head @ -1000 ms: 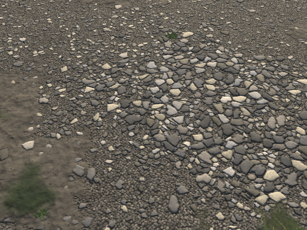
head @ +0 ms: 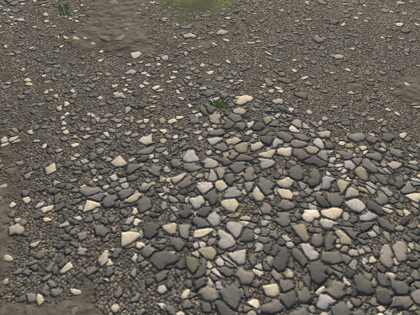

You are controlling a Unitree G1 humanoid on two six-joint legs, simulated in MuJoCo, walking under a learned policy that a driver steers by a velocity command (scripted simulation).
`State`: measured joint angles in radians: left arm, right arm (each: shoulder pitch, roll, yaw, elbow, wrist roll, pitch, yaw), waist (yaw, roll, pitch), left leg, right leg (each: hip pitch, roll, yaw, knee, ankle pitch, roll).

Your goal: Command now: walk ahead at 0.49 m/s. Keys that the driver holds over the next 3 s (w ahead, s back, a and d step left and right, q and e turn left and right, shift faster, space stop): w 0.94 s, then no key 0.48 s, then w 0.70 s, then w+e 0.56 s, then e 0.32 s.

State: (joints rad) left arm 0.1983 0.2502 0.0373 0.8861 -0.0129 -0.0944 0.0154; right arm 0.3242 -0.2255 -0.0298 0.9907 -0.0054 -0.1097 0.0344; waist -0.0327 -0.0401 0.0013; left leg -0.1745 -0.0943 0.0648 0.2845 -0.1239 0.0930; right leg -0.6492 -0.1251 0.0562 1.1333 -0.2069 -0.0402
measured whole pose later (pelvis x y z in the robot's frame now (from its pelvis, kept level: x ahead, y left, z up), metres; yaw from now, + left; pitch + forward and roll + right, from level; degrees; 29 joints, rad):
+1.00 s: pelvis +0.55 -0.01 -0.01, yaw +1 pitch +2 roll +0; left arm 0.30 0.26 0.05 0.96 -0.02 -0.10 0.00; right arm 0.16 -0.24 -0.05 0.90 0.00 -0.10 0.03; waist 0.00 -0.03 0.03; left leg -0.35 -0.03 0.07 0.47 -0.14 0.06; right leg -0.41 -0.04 0.03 1.20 -0.38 -0.04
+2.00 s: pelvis +0.84 -0.06 +0.00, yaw +2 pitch +0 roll -1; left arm 0.34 0.19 0.04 1.02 0.00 -0.09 -0.01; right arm 0.16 -0.25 -0.08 0.97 0.02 -0.08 -0.01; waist 0.03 0.02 -0.01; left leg -0.62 0.13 -0.01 0.98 -0.17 0.03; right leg -0.07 0.05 -0.06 0.26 -0.20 -0.06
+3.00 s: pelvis +1.29 -0.07 -0.01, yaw -24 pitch +2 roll +1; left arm 0.16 0.28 0.09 0.78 0.00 -0.03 -0.02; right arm 0.08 -0.30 -0.08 0.83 0.00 -0.06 -0.04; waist 0.01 0.02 0.09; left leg -0.56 0.07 -0.05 1.22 -0.44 -0.05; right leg -0.40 0.10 0.01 0.47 -0.11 -0.11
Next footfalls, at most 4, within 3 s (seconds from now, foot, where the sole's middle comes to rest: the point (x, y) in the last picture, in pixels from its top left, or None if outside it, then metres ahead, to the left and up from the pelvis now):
0.30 right None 0.33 -0.17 -0.78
0.86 left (189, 276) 0.65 0.07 -0.78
1.32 right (249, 224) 0.85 -0.15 -0.78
2.26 left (177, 166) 1.14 0.12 -0.78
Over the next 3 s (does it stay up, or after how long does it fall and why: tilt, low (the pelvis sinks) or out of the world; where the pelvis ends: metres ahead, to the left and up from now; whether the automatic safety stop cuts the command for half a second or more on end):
stays up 1.29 -0.07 -0.01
